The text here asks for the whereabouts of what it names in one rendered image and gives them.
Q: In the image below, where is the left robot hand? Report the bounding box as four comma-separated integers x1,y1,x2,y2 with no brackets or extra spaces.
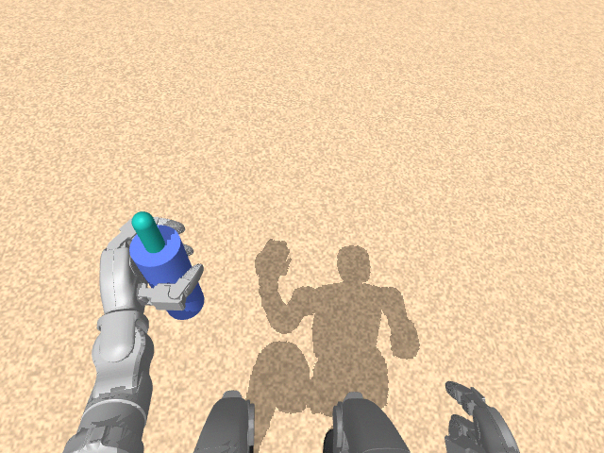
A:
99,211,204,314

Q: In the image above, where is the left robot arm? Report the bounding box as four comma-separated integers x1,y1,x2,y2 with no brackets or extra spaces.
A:
62,309,154,453

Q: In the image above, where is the bottle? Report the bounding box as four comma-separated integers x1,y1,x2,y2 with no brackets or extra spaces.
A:
129,211,204,320

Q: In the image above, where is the right robot hand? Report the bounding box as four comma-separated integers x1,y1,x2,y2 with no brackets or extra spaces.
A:
445,381,520,453

